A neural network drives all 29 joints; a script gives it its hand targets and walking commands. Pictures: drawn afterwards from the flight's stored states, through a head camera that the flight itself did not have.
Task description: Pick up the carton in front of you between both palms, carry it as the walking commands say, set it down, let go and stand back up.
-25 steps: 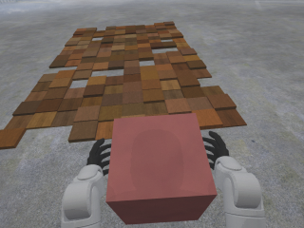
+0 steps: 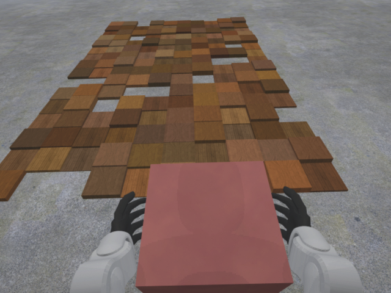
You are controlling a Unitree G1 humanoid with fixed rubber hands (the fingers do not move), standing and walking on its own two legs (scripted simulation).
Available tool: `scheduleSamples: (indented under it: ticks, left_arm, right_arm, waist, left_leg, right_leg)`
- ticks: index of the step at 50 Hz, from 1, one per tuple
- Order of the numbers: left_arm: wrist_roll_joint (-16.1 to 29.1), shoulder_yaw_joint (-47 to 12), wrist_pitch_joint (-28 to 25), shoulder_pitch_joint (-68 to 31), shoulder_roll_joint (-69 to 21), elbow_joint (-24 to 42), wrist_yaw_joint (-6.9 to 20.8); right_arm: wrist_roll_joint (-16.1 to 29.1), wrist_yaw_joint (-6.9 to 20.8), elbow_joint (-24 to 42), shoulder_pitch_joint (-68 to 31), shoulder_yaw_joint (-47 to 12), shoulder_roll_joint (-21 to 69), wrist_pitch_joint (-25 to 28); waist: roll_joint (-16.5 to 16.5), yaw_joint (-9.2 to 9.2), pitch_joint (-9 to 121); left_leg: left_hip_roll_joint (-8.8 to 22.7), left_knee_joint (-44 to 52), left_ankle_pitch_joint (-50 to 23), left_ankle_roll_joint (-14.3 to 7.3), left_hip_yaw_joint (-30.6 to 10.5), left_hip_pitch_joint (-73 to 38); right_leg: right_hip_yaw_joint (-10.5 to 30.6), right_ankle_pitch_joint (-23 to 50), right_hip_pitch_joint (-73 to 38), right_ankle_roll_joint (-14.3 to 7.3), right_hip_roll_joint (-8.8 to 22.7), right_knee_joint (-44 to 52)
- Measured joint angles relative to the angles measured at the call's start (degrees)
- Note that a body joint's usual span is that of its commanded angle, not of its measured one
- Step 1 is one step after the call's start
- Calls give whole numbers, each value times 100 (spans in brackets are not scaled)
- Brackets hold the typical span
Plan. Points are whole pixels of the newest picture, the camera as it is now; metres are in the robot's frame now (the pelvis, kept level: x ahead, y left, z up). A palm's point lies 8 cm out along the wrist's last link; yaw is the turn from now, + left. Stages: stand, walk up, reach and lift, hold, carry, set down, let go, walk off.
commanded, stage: carry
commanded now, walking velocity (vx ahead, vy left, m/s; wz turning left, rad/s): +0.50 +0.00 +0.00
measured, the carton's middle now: (208, 239) +0.25 +0.01 +0.02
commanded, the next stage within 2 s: none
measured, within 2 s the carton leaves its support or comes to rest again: neither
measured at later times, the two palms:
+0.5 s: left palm (164, 117) +0.55 +0.14 +0.10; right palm (274, 119) +0.55 -0.16 +0.10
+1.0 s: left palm (182, 47) +1.01 +0.13 +0.13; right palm (261, 44) +0.99 -0.18 +0.14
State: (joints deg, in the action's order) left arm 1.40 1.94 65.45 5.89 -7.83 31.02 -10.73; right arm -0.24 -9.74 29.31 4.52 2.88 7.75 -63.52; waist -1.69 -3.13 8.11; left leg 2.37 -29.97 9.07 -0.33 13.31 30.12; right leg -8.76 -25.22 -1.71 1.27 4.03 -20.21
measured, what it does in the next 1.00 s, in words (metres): walks ahead: left foot, then right foot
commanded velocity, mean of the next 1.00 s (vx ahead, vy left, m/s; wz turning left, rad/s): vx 0.50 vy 0.00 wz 0.00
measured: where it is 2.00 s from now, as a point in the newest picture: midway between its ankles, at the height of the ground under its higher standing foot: (213, 150)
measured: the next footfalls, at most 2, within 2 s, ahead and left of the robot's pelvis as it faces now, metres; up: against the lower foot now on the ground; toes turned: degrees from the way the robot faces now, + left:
left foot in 0.02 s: +0.19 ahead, +0.10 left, +0.00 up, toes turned +10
right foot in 0.52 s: +0.53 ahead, -0.12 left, +0.00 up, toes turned -13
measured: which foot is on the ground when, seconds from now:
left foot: up 0.00-0.00, down 0.02-0.56, up 0.58-0.96, down 0.98-1.00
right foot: down 0.00-0.02, up 0.04-0.50, down 0.52-1.00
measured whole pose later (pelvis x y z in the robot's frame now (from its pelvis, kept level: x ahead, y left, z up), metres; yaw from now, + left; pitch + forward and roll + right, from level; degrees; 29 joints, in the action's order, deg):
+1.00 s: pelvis +0.66 -0.01 -0.02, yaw -3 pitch +4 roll -1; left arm -1.2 15.2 63.7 -30.7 -6.0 9.9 -13.9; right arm -1.2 -13.5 5.4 -34.2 16.0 5.9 -62.1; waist -0.9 1.2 2.4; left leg 1.5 -33.7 7.1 -4.9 9.8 30.8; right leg -9.0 -28.6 9.1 -0.2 4.2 -40.5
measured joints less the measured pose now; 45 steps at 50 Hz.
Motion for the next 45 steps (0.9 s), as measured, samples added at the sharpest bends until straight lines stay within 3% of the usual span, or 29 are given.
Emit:
scheduleSamples:
  ticks: [2, 4, 6, 8, 11, 14, 20, 25, 27, 28, 31, 33, 39, 45]
  left_arm:
    - [-28, 54, 6, 28, -3, 17, 57]
    - [-49, 169, 23, -27, -5, -165, 119]
    - [-88, 168, 50, -41, -4, -333, 166]
    - [-138, 95, 25, 27, -8, -415, 228]
    - [-245, 12, -66, 111, -7, -476, 310]
    - [-314, -21, -160, 158, -8, -456, 348]
    - [-322, 8, -222, 291, -18, -78, 312]
    - [-115, 67, -50, 90, -9, 361, 171]
    - [6, 79, -19, -247, 21, 315, 85]
    - [56, 59, -27, -499, 48, 157, 24]
    - [191, 149, -8, -1181, 49, -229, -106]
    - [234, 284, 3, -1452, 25, -282, -168]
    - [63, 824, -111, -2264, -93, -752, -94]
    - [-149, 1046, -211, -3057, -34, -1561, -169]
  right_arm:
    - [-16, 53, -42, -8, -62, 0, -1]
    - [-34, 86, -268, -59, -111, -8, 8]
    - [-80, 71, -354, -4, -101, -1, -30]
    - [-100, 68, -320, 104, -66, 13, -71]
    - [-120, 70, -300, 203, -55, 20, -52]
    - [-130, 99, -322, 200, -64, 16, 24]
    - [-32, 148, -219, 103, -149, 1, 98]
    - [80, 107, 177, -56, -130, -10, 1]
    - [108, 6, 288, -274, -12, -55, -46]
    - [107, -62, 269, -438, 96, -101, -74]
    - [177, -234, 140, -987, 306, -304, -208]
    - [191, -293, 34, -1341, 449, -260, -247]
    - [34, -342, -607, -2294, 895, 39, -103]
    - [-29, -364, -1430, -3105, 1142, -167, -48]
  waist:
    - [33, 79, -25]
    - [70, 255, -34]
    - [165, 390, -56]
    - [236, 512, -73]
    - [304, 649, -69]
    - [325, 671, -45]
    - [270, 479, -17]
    - [307, 353, -82]
    - [464, 287, -160]
    - [579, 201, -231]
    - [498, -33, -505]
    - [439, -39, -691]
    - [360, 31, -779]
    - [253, 149, -659]
  left_leg:
    - [-57, 11, -312, -328, 135, -249]
    - [-38, -448, 18, -565, 207, -280]
    - [-41, -359, 348, -565, 212, -538]
    - [-58, -7, 357, -491, 214, -898]
    - [-79, 600, 350, -447, 154, -1468]
    - [-74, 1121, 381, -362, 66, -2005]
    - [-46, 1591, 823, -134, -42, -2977]
    - [39, 1302, 1654, 145, -129, -3628]
    - [269, 453, 2211, 227, -182, -3569]
    - [444, -467, 2083, 191, -279, -3250]
    - [216, -3496, 1877, -30, -987, -1694]
    - [127, -4326, 1535, -178, -1141, -798]
    - [309, -3208, 611, -227, -1040, 707]
    - [243, -984, -135, -208, -673, 707]
  right_leg:
    - [28, -464, 92, 56, 156, -958]
    - [365, -280, 831, 7, 173, -2804]
    - [599, -165, 1675, -121, 41, -4201]
    - [597, 159, 2354, -202, 21, -4638]
    - [441, 653, 3018, -212, 97, -4068]
    - [293, 1175, 3406, -139, 170, -3156]
    - [58, 2104, 3603, -120, 192, -1603]
    - [-323, 2135, 3295, -258, 35, -991]
    - [-459, 2033, 3099, -443, -146, -1047]
    - [-518, 1863, 3133, -554, -199, -1365]
    - [-447, 1423, 3036, -605, -175, -1607]
    - [-416, 1372, 2767, -571, -173, -1371]
    - [-297, 1191, 1863, -492, -240, -557]
    - [-202, 615, 1015, -251, -225, -304]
